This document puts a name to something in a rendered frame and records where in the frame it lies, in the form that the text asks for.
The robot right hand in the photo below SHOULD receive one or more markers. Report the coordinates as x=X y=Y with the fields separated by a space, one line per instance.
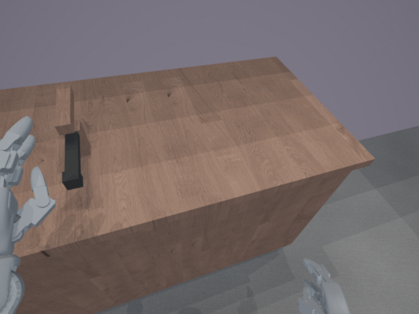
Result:
x=328 y=299

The robot left forearm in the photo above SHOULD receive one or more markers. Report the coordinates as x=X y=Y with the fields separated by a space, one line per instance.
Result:
x=11 y=284

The counter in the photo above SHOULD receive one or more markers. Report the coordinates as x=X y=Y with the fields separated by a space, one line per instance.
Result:
x=185 y=171

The tap lever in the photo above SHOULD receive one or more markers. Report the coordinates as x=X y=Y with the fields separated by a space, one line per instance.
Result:
x=71 y=177

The robot left hand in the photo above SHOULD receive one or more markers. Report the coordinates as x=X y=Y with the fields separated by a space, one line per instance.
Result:
x=15 y=147

